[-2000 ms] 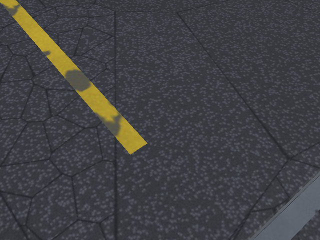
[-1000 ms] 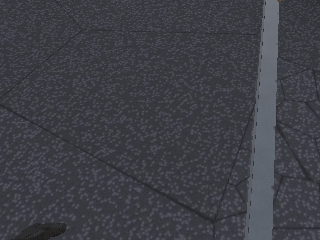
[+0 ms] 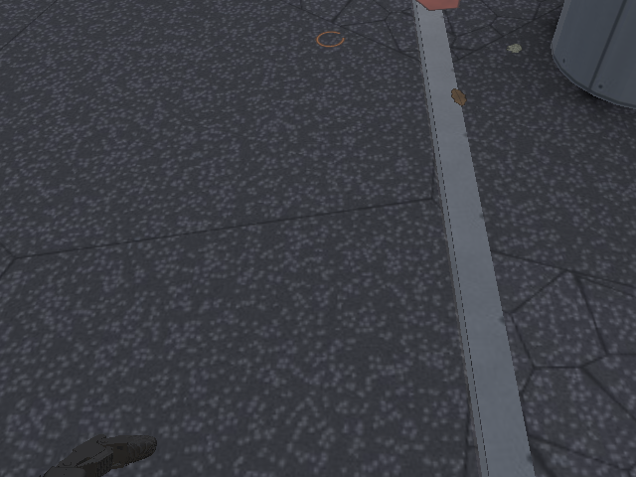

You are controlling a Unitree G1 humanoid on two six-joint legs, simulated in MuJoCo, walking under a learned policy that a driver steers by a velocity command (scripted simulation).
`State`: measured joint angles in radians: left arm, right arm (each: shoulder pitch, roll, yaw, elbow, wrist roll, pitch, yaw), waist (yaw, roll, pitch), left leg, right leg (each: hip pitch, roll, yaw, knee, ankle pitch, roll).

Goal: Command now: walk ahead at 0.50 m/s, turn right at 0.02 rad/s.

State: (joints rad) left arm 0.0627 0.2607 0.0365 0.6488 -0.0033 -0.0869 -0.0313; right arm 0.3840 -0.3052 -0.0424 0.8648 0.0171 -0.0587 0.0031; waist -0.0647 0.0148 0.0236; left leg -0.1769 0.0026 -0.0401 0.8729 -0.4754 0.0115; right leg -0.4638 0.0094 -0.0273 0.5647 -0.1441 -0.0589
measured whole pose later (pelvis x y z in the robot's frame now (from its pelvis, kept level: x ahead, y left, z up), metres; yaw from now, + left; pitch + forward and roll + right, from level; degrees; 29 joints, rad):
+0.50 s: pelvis +0.28 +0.04 -0.01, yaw +10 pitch +3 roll -1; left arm 0.34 0.29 0.06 0.87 0.00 -0.04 0.02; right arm 0.08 -0.27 -0.04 0.68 0.02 -0.05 0.06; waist 0.05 0.02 0.02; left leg -0.53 -0.01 0.04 0.57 -0.07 0.09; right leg 0.06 -0.03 -0.19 0.46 -0.49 0.01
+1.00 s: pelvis +0.56 +0.08 +0.00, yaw +27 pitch +3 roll -1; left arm 0.05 0.27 0.04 0.68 0.01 -0.12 -0.02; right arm 0.38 -0.31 -0.08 0.73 0.02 -0.02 -0.02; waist -0.07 0.02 0.00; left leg -0.17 -0.09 -0.23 0.75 -0.50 0.04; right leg -0.46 0.04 0.03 0.53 -0.11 -0.01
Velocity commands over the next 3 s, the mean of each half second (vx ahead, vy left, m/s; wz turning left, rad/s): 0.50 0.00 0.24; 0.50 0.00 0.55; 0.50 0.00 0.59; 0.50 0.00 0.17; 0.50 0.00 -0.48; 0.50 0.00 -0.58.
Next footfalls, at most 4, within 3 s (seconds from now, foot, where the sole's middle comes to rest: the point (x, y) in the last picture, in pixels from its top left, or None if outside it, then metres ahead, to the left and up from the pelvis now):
0.48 left None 0.42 0.15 -0.76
0.96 right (306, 352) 0.74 0.03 -0.76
1.48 left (141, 334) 0.82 0.41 -0.76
2.02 right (124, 217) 1.19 0.50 -0.76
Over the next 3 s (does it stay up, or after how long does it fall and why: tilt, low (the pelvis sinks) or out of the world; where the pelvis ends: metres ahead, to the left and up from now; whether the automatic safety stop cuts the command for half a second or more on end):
stays up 1.45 0.74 -0.01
